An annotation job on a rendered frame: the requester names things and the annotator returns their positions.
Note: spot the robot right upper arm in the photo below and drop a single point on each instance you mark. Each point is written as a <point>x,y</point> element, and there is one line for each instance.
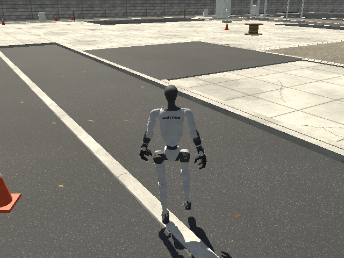
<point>191,122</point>

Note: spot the robot right forearm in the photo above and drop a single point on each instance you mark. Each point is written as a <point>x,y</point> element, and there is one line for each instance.
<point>198,145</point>

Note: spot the robot left hand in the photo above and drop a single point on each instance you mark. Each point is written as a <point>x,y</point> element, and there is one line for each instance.
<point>146,152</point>

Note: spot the right robot shin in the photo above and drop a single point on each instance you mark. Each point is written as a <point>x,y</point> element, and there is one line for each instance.
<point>186,187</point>

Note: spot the robot left forearm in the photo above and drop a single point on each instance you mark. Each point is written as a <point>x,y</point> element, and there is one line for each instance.
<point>145,142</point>

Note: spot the robot left upper arm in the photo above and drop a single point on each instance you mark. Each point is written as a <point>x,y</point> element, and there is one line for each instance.
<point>151,122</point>

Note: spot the humanoid robot head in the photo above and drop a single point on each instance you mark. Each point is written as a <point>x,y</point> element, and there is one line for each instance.
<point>170,92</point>

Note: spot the robot right hand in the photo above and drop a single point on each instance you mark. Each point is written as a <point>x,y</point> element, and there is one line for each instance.
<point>203,161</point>

